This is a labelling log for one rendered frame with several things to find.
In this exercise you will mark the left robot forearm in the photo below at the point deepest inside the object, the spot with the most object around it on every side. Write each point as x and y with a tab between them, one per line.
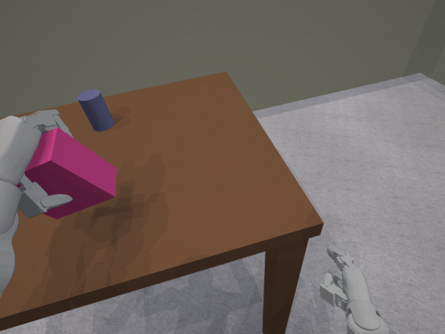
10	197

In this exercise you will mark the left robot hand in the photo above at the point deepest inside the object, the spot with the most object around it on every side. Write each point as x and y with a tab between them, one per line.
19	139

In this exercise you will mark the sponge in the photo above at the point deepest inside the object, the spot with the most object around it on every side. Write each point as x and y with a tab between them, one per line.
62	165

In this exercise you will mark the right robot forearm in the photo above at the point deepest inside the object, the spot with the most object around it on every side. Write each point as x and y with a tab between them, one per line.
363	317

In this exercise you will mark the table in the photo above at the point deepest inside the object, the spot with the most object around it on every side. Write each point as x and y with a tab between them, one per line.
198	184

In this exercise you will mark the right robot hand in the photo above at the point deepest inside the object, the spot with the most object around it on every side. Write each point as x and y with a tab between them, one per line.
349	286

